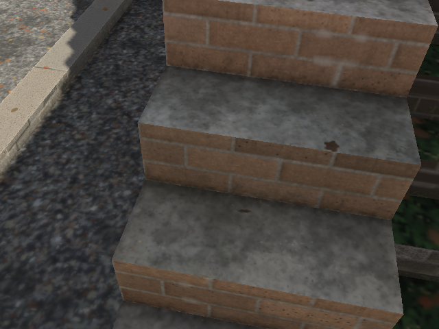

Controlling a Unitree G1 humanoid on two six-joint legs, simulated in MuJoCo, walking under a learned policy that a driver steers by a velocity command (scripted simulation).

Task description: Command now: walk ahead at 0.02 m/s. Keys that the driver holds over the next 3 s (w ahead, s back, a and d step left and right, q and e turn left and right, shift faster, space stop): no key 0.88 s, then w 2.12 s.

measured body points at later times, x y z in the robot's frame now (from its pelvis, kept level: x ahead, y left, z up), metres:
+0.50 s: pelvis +0.04 +0.02 +0.05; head +0.04 +0.02 +0.50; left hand +0.07 +0.25 -0.11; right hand +0.08 -0.21 -0.10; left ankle +0.03 +0.12 -0.69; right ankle +0.04 -0.12 -0.69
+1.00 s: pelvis +0.05 +0.00 +0.05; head +0.04 +0.00 +0.50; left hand +0.05 +0.22 -0.11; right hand +0.09 -0.23 -0.11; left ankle +0.03 +0.12 -0.69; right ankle +0.04 -0.12 -0.69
